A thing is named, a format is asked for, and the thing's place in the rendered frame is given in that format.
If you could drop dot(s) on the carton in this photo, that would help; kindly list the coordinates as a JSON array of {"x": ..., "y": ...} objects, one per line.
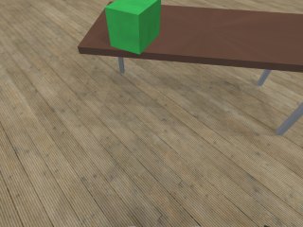
[{"x": 133, "y": 24}]

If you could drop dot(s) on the table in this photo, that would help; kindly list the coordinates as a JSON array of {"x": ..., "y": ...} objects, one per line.
[{"x": 225, "y": 37}]

